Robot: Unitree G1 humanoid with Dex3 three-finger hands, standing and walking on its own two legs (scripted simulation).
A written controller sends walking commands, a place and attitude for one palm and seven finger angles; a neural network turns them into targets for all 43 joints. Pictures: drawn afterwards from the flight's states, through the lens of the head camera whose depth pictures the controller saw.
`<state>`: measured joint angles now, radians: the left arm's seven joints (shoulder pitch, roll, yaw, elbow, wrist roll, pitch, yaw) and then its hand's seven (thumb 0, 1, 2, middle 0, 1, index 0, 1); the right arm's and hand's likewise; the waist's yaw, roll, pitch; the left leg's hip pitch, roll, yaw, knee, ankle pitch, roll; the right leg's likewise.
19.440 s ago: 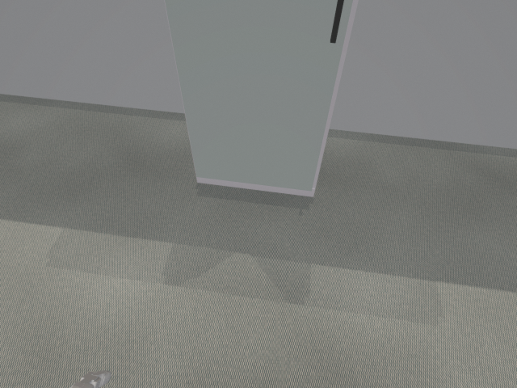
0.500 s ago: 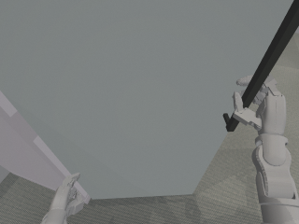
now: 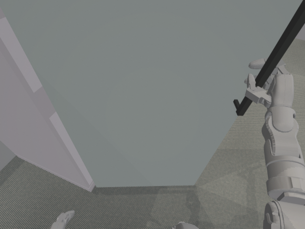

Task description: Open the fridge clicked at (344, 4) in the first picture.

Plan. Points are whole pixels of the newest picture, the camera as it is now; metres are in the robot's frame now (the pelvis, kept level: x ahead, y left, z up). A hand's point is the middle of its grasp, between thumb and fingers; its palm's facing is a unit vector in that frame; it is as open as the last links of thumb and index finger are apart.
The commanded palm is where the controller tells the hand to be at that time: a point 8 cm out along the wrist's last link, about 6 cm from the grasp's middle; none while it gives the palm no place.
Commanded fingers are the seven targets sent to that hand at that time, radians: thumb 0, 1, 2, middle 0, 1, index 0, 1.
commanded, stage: stop walking and hold the door back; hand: right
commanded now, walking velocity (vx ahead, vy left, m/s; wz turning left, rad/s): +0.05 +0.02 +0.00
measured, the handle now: (275, 45) +0.45 -0.21 +0.28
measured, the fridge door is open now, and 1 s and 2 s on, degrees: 65 63 63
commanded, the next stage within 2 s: loosen the grip on the handle in 0.36 s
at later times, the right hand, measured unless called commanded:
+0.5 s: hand (252, 88) +0.42 -0.20 +0.18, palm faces +0.15 +0.95 -0.27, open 5.6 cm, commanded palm +0.38 -0.24 +0.18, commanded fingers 0.00 -0.54 -0.73 0.45 1.40 0.45 1.40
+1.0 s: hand (244, 92) +0.43 -0.19 +0.16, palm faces +0.20 +0.96 -0.22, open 13.8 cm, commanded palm +0.39 -0.24 +0.17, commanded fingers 0.00 0.55 -0.20 0.25 1.15 0.25 1.15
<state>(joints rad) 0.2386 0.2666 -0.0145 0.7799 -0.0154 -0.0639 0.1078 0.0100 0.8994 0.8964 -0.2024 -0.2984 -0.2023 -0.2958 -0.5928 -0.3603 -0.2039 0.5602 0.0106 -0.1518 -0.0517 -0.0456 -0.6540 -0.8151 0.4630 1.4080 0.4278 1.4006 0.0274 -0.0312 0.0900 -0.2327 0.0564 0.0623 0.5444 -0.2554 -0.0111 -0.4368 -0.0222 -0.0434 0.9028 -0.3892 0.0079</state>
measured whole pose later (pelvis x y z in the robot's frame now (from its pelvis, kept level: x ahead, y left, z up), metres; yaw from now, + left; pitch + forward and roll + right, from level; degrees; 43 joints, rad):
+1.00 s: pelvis +0.03 -0.01 +0.00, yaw +2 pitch +2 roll +0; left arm 0.29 0.25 0.03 0.74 0.01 -0.08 0.03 0.01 0.90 0.90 -0.20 -0.30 -0.20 -0.30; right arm -0.41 -0.34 -0.22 0.37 0.00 -0.18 -0.05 0.00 0.49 -0.23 0.37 1.27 0.33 1.25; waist 0.04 0.00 0.01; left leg -0.26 0.00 0.06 0.55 -0.31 0.01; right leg -0.35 -0.07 -0.09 0.56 -0.23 0.01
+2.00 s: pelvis +0.03 -0.02 -0.01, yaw +2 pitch +3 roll +1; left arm 0.30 0.25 0.00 0.71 -0.03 -0.10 0.07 0.01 0.90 0.90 -0.20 -0.30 -0.20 -0.30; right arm -0.24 -0.42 -0.40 0.31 0.15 -0.25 0.17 -0.01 0.55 -0.20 0.25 1.15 0.25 1.15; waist 0.01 -0.02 -0.02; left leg -0.33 0.01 0.06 0.64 -0.37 0.00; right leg -0.43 -0.07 -0.09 0.68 -0.30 -0.01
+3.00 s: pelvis +0.03 +0.01 +0.00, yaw +0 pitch -6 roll +0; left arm 0.16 0.28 -0.04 0.68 -0.07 -0.21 0.13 0.01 0.90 0.90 -0.20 -0.30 -0.20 -0.30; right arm 0.13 -0.35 -0.41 -0.14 0.34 0.24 0.22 -0.01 0.54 -0.20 0.25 1.14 0.25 1.15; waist -0.06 -0.05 0.00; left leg -0.08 -0.01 0.09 0.49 -0.30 0.03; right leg -0.18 -0.07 -0.06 0.50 -0.21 0.03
